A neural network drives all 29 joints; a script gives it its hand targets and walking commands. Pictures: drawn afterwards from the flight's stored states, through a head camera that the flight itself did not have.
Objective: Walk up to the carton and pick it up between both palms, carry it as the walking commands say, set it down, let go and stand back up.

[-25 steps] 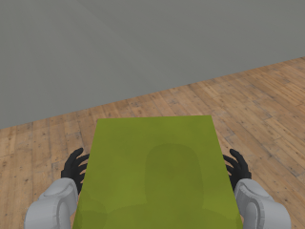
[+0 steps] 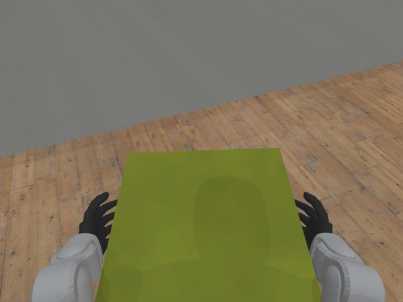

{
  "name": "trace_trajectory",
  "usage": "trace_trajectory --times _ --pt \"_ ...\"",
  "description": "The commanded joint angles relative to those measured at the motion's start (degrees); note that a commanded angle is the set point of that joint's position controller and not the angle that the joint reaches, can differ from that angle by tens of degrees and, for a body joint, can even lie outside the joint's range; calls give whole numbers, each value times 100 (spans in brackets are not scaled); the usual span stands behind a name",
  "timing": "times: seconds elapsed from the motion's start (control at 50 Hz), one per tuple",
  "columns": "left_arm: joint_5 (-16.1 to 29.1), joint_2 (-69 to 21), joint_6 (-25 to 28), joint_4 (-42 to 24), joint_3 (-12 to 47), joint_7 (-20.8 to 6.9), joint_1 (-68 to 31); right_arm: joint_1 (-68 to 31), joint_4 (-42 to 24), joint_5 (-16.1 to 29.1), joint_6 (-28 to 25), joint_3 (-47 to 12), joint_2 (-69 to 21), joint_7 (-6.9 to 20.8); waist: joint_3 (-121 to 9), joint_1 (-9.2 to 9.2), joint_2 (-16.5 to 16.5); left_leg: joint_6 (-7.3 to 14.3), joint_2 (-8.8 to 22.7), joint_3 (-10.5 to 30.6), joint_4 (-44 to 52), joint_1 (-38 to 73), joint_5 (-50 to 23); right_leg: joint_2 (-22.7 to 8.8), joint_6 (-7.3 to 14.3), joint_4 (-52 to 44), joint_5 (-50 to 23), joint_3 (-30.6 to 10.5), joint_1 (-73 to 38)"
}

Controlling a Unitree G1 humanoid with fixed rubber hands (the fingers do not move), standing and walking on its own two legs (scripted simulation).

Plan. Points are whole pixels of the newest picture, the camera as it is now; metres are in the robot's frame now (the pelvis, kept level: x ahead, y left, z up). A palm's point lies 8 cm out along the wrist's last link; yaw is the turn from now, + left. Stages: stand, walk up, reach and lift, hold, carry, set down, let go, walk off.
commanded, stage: carry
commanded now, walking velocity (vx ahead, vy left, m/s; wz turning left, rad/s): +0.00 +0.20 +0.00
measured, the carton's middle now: (206, 243) +0.26 +0.00 -0.01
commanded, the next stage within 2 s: none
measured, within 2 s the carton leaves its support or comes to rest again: neither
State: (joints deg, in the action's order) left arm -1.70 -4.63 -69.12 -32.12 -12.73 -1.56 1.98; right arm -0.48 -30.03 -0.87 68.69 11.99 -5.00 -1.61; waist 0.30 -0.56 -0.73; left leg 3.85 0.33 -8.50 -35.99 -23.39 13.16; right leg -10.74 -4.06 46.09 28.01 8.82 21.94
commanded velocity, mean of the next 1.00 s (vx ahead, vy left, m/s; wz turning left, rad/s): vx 0.00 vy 0.20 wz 0.00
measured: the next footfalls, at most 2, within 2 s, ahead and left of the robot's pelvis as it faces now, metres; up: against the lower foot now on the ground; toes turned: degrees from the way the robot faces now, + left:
right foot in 0.20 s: -0.02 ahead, -0.12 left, +0.00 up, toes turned -13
left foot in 0.42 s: +0.03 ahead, +0.14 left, +0.00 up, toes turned +8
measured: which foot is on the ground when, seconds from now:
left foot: down 0.00-0.22, up 0.24-0.40, down 0.42-0.78, up 0.80-0.96, down 0.98-1.00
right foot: up 0.00-0.18, down 0.20-0.46, up 0.48-0.74, down 0.76-1.00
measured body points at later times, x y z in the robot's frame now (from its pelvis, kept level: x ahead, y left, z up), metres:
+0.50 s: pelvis -0.07 +0.05 +0.00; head -0.06 +0.05 +0.45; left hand +0.17 +0.24 +0.07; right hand +0.18 -0.14 +0.08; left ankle -0.01 +0.13 -0.72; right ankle -0.06 -0.11 -0.72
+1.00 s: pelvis -0.14 +0.10 -0.01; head -0.14 +0.10 +0.44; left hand +0.10 +0.28 +0.07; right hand +0.11 -0.09 +0.08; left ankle -0.08 +0.19 -0.72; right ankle -0.14 -0.06 -0.72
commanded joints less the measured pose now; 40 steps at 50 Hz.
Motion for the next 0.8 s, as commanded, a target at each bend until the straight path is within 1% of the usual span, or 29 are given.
trace_trajectory --times 0.0,0.02,0.08,0.14,0.16,0.18,0.2,0.22,0.24,0.26,0.3,0.34,0.36,0.38,0.4,0.42,0.44,0.46,0.48,0.5,0.52,0.56,0.6,0.68,0.7,0.72,0.74,0.76,0.78 --pt "1945 -4388 117 -1321 5079 -412 -2553 -2428 -1407 1736 -178 -4888 -4273 627 -1651 47 1097 595 1672 1360 1560 1265 -1129 362 191 1254 456 -103 569" --pt "1945 -4381 104 -1287 5085 -407 -2551 -2362 -1325 1697 -162 -4886 -4275 612 -1736 39 1011 652 1710 1321 1571 1206 -929 376 236 1298 437 -150 530" --pt "1927 -4323 109 -1279 5074 -394 -2638 -2514 -1399 1687 -183 -4909 -4188 607 -1726 -21 1056 509 1538 1193 1660 812 -279 479 367 760 245 -64 96" --pt "1841 -4224 56 -1165 4935 -424 -2431 -2599 -1420 1673 -153 -5006 -4092 565 -1660 -152 757 218 1249 876 1244 245 95 406 442 -920 -322 -27 -796" --pt "1842 -4150 51 -1156 4854 -434 -2479 -2698 -1464 1672 -148 -5048 -4045 540 -1536 -177 299 -67 966 599 801 -68 154 58 524 -1908 -574 -385 -1160" --pt "1839 -4053 15 -1135 4783 -443 -2520 -2622 -1390 1666 -119 -5084 -4065 529 -1390 -157 -586 -337 513 285 78 -777 487 -732 729 -2564 -771 -1407 -1653" --pt "1797 -4024 19 -999 4681 -442 -2450 -2754 -1329 1690 -80 -5163 -4109 536 -1102 -123 -1697 -513 241 379 -1353 -1372 1253 -1705 1223 -3130 -1408 -2676 -1590" --pt "1757 -4004 48 -979 4731 -436 -2299 -2824 -1348 1661 -48 -5183 -4080 593 -945 -134 -1674 -567 213 834 -2267 -1259 1438 -2157 1723 -3302 -1369 -3051 -661" --pt "1788 -4023 21 -1016 4715 -446 -2430 -2818 -1182 1637 -17 -5082 -4134 601 -701 -64 -1152 -578 330 1023 -2703 -874 1217 -1908 1537 -3292 -800 -2573 -109" --pt "1846 -4052 44 -1150 4743 -440 -2711 -2956 -1260 1725 -64 -5069 -4257 601 -754 -14 -964 -514 371 987 -2732 -713 1146 -1762 1390 -3076 -1321 -2176 -110" --pt "1742 -3999 5 -892 4640 -438 -2527 -2963 -1235 1744 -16 -5106 -4126 570 -647 38 -1063 -509 449 713 -1702 -699 1256 -1416 1052 -2479 -3031 -1564 -540" --pt "1713 -4000 8 -878 4600 -383 -2474 -2854 -1275 1751 3 -5093 -4073 534 -1043 43 -1472 -517 301 351 -567 -313 1241 -1158 923 -1924 -4575 -1245 -1020" --pt "1659 -3999 -7 -843 4557 -350 -2329 -2808 -1243 1794 22 -5131 -4125 527 -1286 45 -1596 -509 172 154 69 -125 1003 -1101 860 -1693 -4894 -1151 -1333" --pt "1668 -4043 -2 -935 4625 -327 -2411 -2823 -1306 1821 0 -5112 -4148 532 -1399 71 -1462 -472 94 97 713 202 567 -1008 716 -1482 -4720 -1047 -1359" --pt "1654 -4126 1 -931 4654 -303 -2300 -2805 -1348 1864 2 -5113 -4211 531 -1605 53 -1095 -372 238 230 1213 729 62 -819 486 -1194 -4228 -796 -1208" --pt "1644 -4138 34 -1081 4736 -291 -2273 -2691 -1289 1851 -28 -5027 -4172 564 -1854 -27 -56 -257 798 669 1212 1535 -1738 -536 188 -628 -3042 -388 -637" --pt "1622 -4136 32 -1108 4860 -270 -2341 -2680 -1209 1802 -83 -4899 -4045 553 -2076 -74 1441 160 1783 1541 1023 2202 -3243 -2 -122 -121 -806 108 374" --pt "1735 -4200 61 -1338 4990 -299 -2584 -2655 -1303 1862 -140 -4887 -4156 593 -2138 -6 1771 573 2048 1732 1127 2209 -3314 219 -134 400 680 144 608" --pt "1751 -4227 91 -1359 4994 -337 -2606 -2630 -1362 1847 -175 -4895 -4216 623 -2056 39 1512 676 2057 1853 1302 1852 -2730 314 -48 901 1006 4 575" --pt "1822 -4296 98 -1315 4987 -386 -2606 -2516 -1357 1795 -171 -4883 -4265 624 -1882 67 1066 699 1937 1639 1454 1540 -1823 308 66 1129 843 -108 521" --pt "1896 -4371 118 -1359 5027 -397 -2577 -2479 -1390 1798 -192 -4907 -4334 622 -1850 51 984 635 1798 1420 1444 1477 -1534 302 134 1114 616 -126 488" --pt "1928 -4312 133 -1293 5103 -391 -2644 -2388 -1303 1659 -211 -4802 -4183 610 -1767 32 1207 645 1726 1250 1499 1354 -1283 383 241 1332 457 -144 611" --pt "1903 -4285 126 -1266 5076 -382 -2627 -2455 -1349 1657 -211 -4857 -4178 606 -1771 14 1058 644 1680 1280 1637 1089 -477 438 304 1189 410 -136 416" --pt "1814 -4088 51 -1195 4957 -379 -2623 -2471 -1192 1628 -148 -4884 -4014 568 -1739 -111 994 314 1376 937 1435 437 104 532 446 -352 -62 74 -589" --pt "1779 -4088 29 -1133 4903 -381 -2555 -2433 -1152 1613 -133 -4914 -3980 551 -1579 -172 822 98 1188 729 1236 27 418 389 477 -1212 -403 42 -1015" --pt "1743 -4010 40 -1153 4821 -403 -2445 -2490 -1254 1636 -144 -5012 -3982 557 -1481 -198 151 -202 832 418 746 -390 496 -129 603 -2134 -505 -553 -1458" --pt "1740 -3912 20 -1072 4716 -404 -2457 -2523 -1229 1658 -127 -5044 -3970 544 -1312 -140 -913 -391 447 208 -311 -996 593 -998 860 -2765 -707 -1782 -1735" --pt "1799 -3940 38 -1099 4748 -423 -2583 -2796 -1297 1636 -84 -5098 -4039 557 -1021 -114 -1736 -549 240 474 -1713 -1385 1385 -2023 1519 -3390 -717 -3035 -1117" --pt "1745 -3938 42 -1034 4794 -416 -2473 -2835 -1248 1625 -65 -5071 -4018 611 -820 -73 -1383 -544 373 1001 -2347 -1096 1309 -2153 1687 -3452 -457 -3048 -243"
